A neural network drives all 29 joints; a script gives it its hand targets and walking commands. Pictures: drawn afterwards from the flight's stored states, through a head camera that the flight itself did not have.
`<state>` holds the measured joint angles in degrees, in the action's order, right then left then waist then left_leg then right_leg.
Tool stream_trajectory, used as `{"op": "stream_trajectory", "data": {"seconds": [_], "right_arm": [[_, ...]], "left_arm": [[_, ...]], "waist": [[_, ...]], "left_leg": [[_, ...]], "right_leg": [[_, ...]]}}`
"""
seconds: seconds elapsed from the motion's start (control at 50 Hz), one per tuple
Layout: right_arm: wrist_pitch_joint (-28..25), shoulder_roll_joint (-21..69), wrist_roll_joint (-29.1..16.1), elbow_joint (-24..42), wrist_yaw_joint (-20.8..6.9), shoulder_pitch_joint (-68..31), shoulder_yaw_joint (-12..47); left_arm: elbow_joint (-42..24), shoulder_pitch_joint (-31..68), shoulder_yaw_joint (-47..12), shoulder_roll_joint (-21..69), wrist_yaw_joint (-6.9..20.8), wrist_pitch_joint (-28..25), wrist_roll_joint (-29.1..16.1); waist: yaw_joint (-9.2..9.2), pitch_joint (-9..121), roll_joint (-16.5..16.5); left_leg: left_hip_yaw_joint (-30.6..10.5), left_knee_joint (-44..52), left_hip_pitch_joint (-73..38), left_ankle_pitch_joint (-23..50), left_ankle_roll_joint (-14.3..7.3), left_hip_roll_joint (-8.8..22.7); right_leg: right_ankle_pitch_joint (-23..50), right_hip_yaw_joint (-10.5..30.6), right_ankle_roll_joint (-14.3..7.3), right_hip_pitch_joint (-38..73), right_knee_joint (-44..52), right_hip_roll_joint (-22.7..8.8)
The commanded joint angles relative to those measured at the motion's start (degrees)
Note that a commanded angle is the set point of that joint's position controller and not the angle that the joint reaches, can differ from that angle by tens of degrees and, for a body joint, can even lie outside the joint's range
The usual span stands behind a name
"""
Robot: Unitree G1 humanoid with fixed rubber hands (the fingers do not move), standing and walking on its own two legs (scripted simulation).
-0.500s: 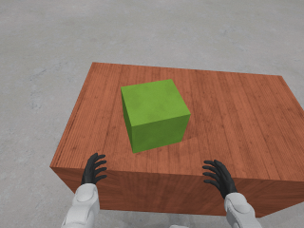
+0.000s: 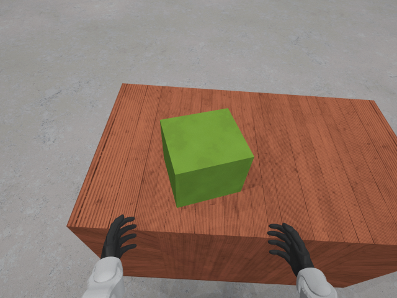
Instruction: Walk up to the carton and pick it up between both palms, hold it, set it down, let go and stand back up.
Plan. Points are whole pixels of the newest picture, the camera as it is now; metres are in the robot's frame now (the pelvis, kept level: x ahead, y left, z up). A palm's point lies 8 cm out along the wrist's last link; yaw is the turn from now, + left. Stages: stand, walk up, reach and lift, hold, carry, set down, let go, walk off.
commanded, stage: set down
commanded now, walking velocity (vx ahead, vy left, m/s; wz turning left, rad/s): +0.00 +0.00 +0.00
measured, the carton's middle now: (202, 157) +0.46 +0.00 -0.06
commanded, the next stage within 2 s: let go in 0.56 s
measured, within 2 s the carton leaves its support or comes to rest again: neither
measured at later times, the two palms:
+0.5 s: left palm (107, 258) +0.21 +0.20 -0.08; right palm (299, 266) +0.19 -0.20 -0.07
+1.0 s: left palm (104, 268) +0.19 +0.20 -0.08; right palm (300, 276) +0.18 -0.20 -0.07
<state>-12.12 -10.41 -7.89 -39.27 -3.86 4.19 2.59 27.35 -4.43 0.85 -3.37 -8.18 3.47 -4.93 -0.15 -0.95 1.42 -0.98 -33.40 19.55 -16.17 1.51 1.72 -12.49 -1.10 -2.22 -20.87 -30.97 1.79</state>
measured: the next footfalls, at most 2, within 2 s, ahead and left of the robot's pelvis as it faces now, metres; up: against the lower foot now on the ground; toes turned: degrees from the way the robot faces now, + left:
none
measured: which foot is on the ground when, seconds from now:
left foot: down 0.00-1.00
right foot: down 0.00-1.00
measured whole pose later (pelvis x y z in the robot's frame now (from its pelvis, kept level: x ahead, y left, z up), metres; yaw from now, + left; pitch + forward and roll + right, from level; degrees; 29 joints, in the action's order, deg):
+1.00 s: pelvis +0.02 +0.01 +0.01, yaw +0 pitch +1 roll -1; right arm -12.7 -10.4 -2.1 -39.4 -2.0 10.4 2.6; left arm 27.3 -9.3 0.9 -5.8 -3.3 8.3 -4.8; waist -0.2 -2.9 1.4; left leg -1.0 -30.6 14.7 -16.7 1.0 1.7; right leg -12.5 -1.1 -1.5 -15.4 -27.0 1.8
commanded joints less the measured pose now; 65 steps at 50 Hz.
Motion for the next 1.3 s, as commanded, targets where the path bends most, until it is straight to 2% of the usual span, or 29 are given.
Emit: {"op": "stream_trajectory", "data": {"seconds": [0.0,0.02,0.04,0.08,0.1,0.12,0.14,0.22,0.24,0.28,0.32,0.4,0.42,0.46,0.5,0.6,0.62,0.68,0.72,0.76,0.78,0.8,0.92,0.98,1.0,1.04,1.1,1.24,1.28], "right_arm": [[-4.36,-9.38,1.19,8.33,1.12,-3.77,-6.44],[-3.87,-8.21,1.81,4.59,1.40,-3.13,-5.90],[-2.74,-9.46,3.00,1.99,1.28,-0.26,-7.13],[-3.62,-6.62,2.59,11.43,2.26,-4.88,-5.95],[-3.63,-7.02,3.42,8.39,2.45,-2.73,-6.34],[-3.07,-8.73,3.47,4.94,2.05,-3.53,-7.04],[-4.04,-6.85,2.37,9.20,2.46,-4.31,-6.63],[-4.59,-6.92,3.13,8.67,2.77,-1.76,-6.66],[-4.13,-7.07,3.02,6.64,2.47,-1.28,-5.91],[-4.67,-7.54,3.03,9.12,2.88,-2.13,-6.92],[-3.78,-7.02,3.32,6.64,3.00,-0.94,-5.68],[-5.34,-8.66,2.48,8.02,2.62,-0.43,-6.85],[-4.67,-9.40,3.50,4.40,2.36,0.24,-6.67],[-5.26,-8.17,3.39,6.55,2.98,1.57,-6.20],[-4.35,-8.22,4.48,2.38,2.62,-0.06,-6.88],[-5.69,-8.09,4.20,6.42,3.52,2.81,-7.31],[-5.02,-8.33,4.20,1.50,3.19,3.41,-6.37],[-5.68,-7.40,4.97,4.60,3.64,3.81,-6.35],[-5.34,-7.27,5.29,0.75,3.47,2.69,-6.69],[-5.08,-6.61,5.73,-0.62,3.77,3.95,-6.47],[-5.61,-6.15,5.10,2.72,3.93,4.96,-6.43],[-4.90,-6.14,6.07,0.21,3.89,4.00,-6.56],[-4.87,-4.80,7.06,2.77,3.56,2.48,-7.69],[-4.46,-6.94,7.01,1.10,3.17,1.43,-8.32],[1.32,-16.59,12.18,1.00,4.07,9.63,-6.93],[4.64,-16.13,10.99,1.67,4.85,9.71,-6.56],[6.40,-16.52,10.89,2.88,5.21,8.81,-6.01],[7.92,-16.91,10.65,4.01,4.85,8.93,-6.11],[7.71,-18.42,10.39,3.63,4.44,9.25,-6.66]], "left_arm": [[-12.17,1.26,-2.19,-10.28,1.52,-2.00,5.29],[-8.27,0.57,-1.98,-10.26,2.02,-1.44,6.32],[-8.60,-2.28,-3.21,-9.06,2.63,0.62,7.22],[-13.55,3.99,-0.34,-13.39,2.50,-1.27,5.38],[-11.82,1.68,-0.64,-12.75,2.77,-0.88,5.63],[-10.06,0.78,-0.92,-11.17,2.45,0.17,7.40],[-14.55,2.33,-0.02,-13.50,2.22,-1.38,6.44],[-12.52,0.40,0.55,-12.91,2.81,-1.14,6.18],[-10.07,-0.35,0.93,-11.97,2.71,-0.32,7.32],[-14.94,1.30,1.12,-14.03,2.53,-0.80,6.56],[-10.56,0.17,0.73,-12.81,3.26,0.20,6.68],[-13.86,-2.29,0.78,-12.39,3.06,-0.51,6.68],[-10.27,-2.21,0.01,-10.84,3.36,0.51,7.69],[-12.62,-2.86,1.79,-13.17,3.59,-0.18,7.18],[-9.97,-1.68,1.14,-12.15,3.45,1.23,8.79],[-13.43,-4.40,2.63,-13.50,4.32,0.49,7.47],[-10.33,-4.65,2.98,-12.77,4.35,1.22,9.42],[-11.45,-4.96,3.15,-13.86,4.81,0.79,8.42],[-10.13,-3.79,2.93,-14.03,4.62,1.32,9.28],[-8.26,-4.88,2.10,-13.92,5.31,1.87,8.55],[-11.79,-5.21,2.83,-14.19,5.29,1.30,8.00],[-7.96,-4.78,2.59,-13.62,5.32,2.07,8.82],[-10.79,-2.02,2.09,-14.06,5.13,1.99,7.58],[-7.91,-2.49,0.99,-13.68,5.14,2.48,7.62],[-0.70,-4.29,5.50,-21.21,5.82,-1.47,7.80],[2.11,-4.92,5.80,-23.07,6.82,-4.06,8.05],[4.56,-3.35,5.05,-20.69,7.72,-5.36,8.53],[8.78,-3.35,4.60,-24.35,8.33,-7.36,8.08],[9.64,-4.02,4.65,-25.11,8.13,-7.11,8.54]], "waist": [[-1.41,11.46,-3.10],[-1.55,8.22,-3.37],[1.00,4.86,-3.68],[-2.73,9.53,-1.29],[-1.64,8.92,-1.05],[-1.44,7.42,-4.49],[-2.45,9.46,-4.36],[-1.52,9.76,-3.45],[-2.80,8.67,-4.93],[-2.54,10.93,-3.20],[-2.23,9.34,-2.09],[-2.57,12.39,-4.37],[-1.28,10.14,-4.62],[-2.43,10.65,-3.95],[-2.15,8.24,-5.94],[-1.74,10.40,-4.02],[-2.05,8.03,-5.76],[-1.91,9.70,-3.71],[-1.34,8.07,-5.81],[-0.34,6.95,-4.56],[-0.94,6.94,-4.51],[-0.75,5.27,-5.40],[-0.79,5.80,-4.55],[-0.85,5.59,-5.09],[-1.72,17.31,-3.64],[-0.05,17.44,-0.38],[-0.43,12.02,-5.33],[-0.51,10.49,-2.64],[-0.37,12.56,-5.15]], "left_leg": [[5.04,13.03,-6.67,6.15,0.41,-1.85],[5.06,13.00,-6.43,5.22,0.52,-2.06],[4.59,13.86,-6.80,4.39,0.42,-1.67],[6.04,12.86,-5.06,3.08,-0.40,-2.61],[5.63,12.93,-5.08,4.46,-0.41,-2.29],[5.46,13.70,-5.95,4.16,0.19,-1.96],[5.75,12.86,-5.88,6.10,0.15,-2.34],[5.92,12.58,-7.40,6.51,-0.24,-3.01],[6.16,12.96,-7.64,7.40,0.27,-2.64],[5.82,12.62,-8.38,8.33,-0.02,-2.73],[6.30,12.97,-8.60,7.13,-0.27,-2.93],[5.66,11.93,-11.50,14.20,0.82,-2.37],[5.68,12.06,-11.32,12.77,0.84,-2.44],[6.25,12.18,-11.33,14.22,0.83,-2.89],[5.87,12.52,-11.88,12.92,1.27,-2.55],[5.74,11.98,-13.48,17.63,1.17,-2.80],[5.91,12.13,-13.54,18.29,1.27,-2.72],[5.90,11.85,-14.06,18.27,1.06,-3.24],[6.01,12.25,-14.11,16.13,1.44,-3.00],[6.61,11.87,-13.90,14.25,1.16,-3.34],[6.22,12.17,-13.73,15.06,0.82,-2.90],[6.31,12.17,-13.76,14.60,1.16,-2.99],[5.90,12.40,-11.98,10.77,0.65,-2.61],[5.52,13.23,-11.06,9.99,0.59,-2.08],[-2.45,5.68,-10.82,17.54,-1.76,2.77],[-1.79,6.03,-8.56,10.03,-2.45,3.45],[-3.46,6.72,-4.54,4.91,-3.23,3.32],[-3.77,6.72,-2.29,2.56,-4.33,2.65],[-3.39,6.30,-4.10,2.93,-3.92,2.47]], "right_leg": [[5.66,1.85,0.13,22.12,8.41,-0.77],[4.70,1.51,0.26,21.51,8.37,-0.89],[4.81,1.37,0.19,21.01,8.73,-0.88],[2.83,2.81,0.86,22.56,8.71,-1.80],[4.62,2.26,1.05,22.69,8.56,-1.64],[3.36,1.27,0.53,21.78,8.23,-0.95],[4.96,1.56,0.70,22.42,8.30,-1.10],[6.64,1.91,0.97,21.87,8.93,-1.62],[6.66,1.70,0.55,22.00,8.74,-1.35],[7.93,1.37,1.22,21.84,8.99,-1.34],[7.36,1.89,1.15,21.31,9.76,-1.48],[12.50,0.38,0.48,20.11,8.73,-0.27],[11.63,0.50,0.54,20.22,8.90,-0.31],[12.68,0.75,1.17,21.53,8.95,-0.36],[9.87,0.25,0.70,19.64,9.59,-0.13],[16.68,-0.07,1.40,20.89,8.80,-0.15],[16.68,0.35,1.19,21.35,9.01,-0.46],[16.88,0.57,1.36,21.18,9.28,-0.29],[14.21,0.25,1.43,19.71,9.26,-0.37],[13.00,0.54,1.53,19.68,9.39,-0.74],[14.26,0.15,1.43,19.81,9.53,-0.78],[12.38,-0.01,1.30,19.05,9.28,-0.55],[9.17,-0.11,0.97,18.06,9.18,-0.54],[7.97,-0.61,0.45,17.53,8.56,-0.14],[10.95,5.14,-0.05,17.81,4.04,-6.87],[9.92,5.70,-0.88,18.67,3.61,-7.69],[2.01,5.97,-0.31,14.66,4.86,-6.64],[3.81,6.89,-0.51,14.49,4.87,-7.46],[4.37,7.32,-0.74,14.13,5.40,-7.28]]}}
